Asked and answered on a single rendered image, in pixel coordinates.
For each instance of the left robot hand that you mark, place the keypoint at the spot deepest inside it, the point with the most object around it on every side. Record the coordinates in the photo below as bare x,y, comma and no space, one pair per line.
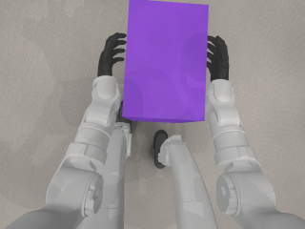
106,59

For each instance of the left robot shin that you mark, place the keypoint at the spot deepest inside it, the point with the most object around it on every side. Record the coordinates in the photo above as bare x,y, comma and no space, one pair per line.
123,126

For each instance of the left robot upper arm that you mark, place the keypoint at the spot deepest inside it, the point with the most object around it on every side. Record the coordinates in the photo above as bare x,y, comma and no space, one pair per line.
74,194

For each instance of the right robot upper arm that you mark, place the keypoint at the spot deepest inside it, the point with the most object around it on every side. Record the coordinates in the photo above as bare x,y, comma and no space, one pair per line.
248,197

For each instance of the right robot forearm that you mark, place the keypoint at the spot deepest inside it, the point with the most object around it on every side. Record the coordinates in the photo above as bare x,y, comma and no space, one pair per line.
232,150

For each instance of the right robot hand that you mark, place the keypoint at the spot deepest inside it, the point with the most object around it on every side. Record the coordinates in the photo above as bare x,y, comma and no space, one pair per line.
219,68

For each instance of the right robot foot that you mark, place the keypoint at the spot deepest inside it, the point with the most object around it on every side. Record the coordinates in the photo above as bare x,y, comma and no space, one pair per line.
159,137

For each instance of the left robot forearm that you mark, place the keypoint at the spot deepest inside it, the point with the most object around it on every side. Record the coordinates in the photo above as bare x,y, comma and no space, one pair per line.
89,149

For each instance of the carton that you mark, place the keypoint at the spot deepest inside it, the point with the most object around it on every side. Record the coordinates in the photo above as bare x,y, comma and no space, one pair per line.
166,62

